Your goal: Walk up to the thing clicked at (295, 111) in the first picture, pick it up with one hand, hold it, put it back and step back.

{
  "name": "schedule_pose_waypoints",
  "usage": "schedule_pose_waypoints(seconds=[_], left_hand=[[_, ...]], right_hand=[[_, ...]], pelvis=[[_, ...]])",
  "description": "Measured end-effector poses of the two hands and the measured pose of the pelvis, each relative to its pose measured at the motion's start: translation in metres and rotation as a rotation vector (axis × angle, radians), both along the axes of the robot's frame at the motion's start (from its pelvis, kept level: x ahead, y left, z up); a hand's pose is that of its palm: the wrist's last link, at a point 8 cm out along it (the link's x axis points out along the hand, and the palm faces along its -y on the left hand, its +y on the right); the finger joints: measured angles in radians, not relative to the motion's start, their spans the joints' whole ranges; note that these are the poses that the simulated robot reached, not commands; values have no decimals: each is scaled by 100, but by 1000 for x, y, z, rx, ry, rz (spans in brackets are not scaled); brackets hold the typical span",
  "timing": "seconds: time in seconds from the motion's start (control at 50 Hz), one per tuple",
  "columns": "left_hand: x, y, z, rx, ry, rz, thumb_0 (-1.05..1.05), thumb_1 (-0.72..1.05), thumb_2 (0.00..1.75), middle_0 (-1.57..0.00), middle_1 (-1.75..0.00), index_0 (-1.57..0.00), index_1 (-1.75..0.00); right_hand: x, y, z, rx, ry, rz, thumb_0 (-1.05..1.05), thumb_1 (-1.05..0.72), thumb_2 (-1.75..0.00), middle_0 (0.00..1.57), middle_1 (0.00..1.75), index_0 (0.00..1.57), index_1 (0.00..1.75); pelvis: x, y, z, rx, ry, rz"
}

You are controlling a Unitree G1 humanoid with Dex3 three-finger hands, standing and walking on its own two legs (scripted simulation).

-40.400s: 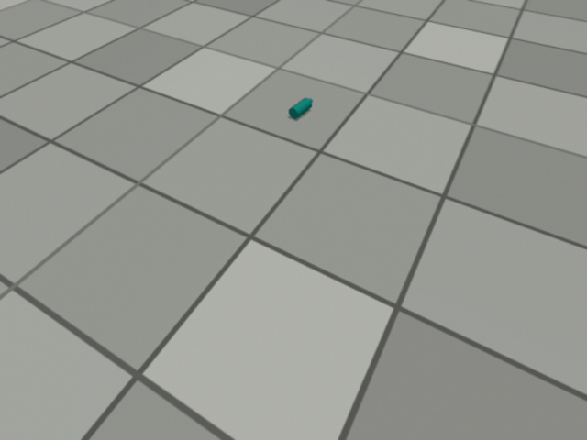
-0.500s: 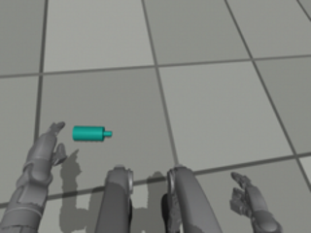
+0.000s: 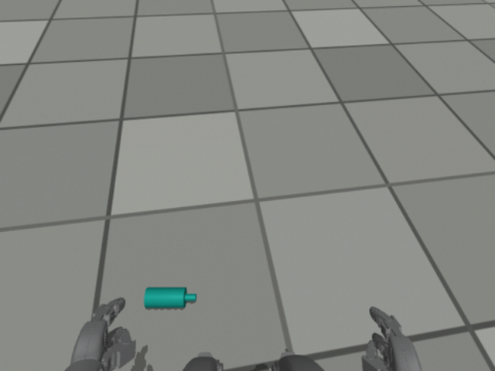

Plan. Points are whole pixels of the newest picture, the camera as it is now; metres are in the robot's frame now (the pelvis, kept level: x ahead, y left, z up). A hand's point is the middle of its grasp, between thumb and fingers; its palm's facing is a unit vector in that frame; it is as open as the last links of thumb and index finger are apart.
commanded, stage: home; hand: left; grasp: from above
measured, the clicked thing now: (171, 297) +0.46 +0.24 -0.66
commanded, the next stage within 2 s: none
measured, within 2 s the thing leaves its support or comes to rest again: neither
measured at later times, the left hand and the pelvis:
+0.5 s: hand (131, 359) +0.17 +0.17 -0.03, palm faces +0.06 -0.98 -0.19, open 7.4 cm; pelvis +0.02 -0.01 +0.02, yaw +1 degrees
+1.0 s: hand (132, 356) +0.17 +0.17 -0.03, palm faces +0.05 -0.98 -0.19, open 7.4 cm; pelvis +0.02 -0.01 +0.02, yaw +1 degrees
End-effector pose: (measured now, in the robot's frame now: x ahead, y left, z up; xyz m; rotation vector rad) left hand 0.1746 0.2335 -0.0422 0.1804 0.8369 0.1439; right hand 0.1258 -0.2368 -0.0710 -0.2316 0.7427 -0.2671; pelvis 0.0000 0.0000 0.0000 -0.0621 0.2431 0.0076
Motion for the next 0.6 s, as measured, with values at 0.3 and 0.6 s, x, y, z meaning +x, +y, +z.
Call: schedule_pose_waypoints(seconds=[0.3, 0.6], left_hand=[[-22, -8, 41, -17, -21, -4, 1, 91, 90, -20, -30, -20, -29], [-21, -12, 38, -23, -16, 2, 1, 91, 90, -20, -30, -20, -29]], right_hand=[[39, -3, 40, -25, -165, 38, 1, -90, -90, 20, 30, 20, 30], [45, -4, 40, -29, -162, 78, 1, -90, -90, 20, 30, 21, 30]], pelvis=[[16, -3, 22, 14, -76, 11], [16, -8, 22, 19, -81, 16]])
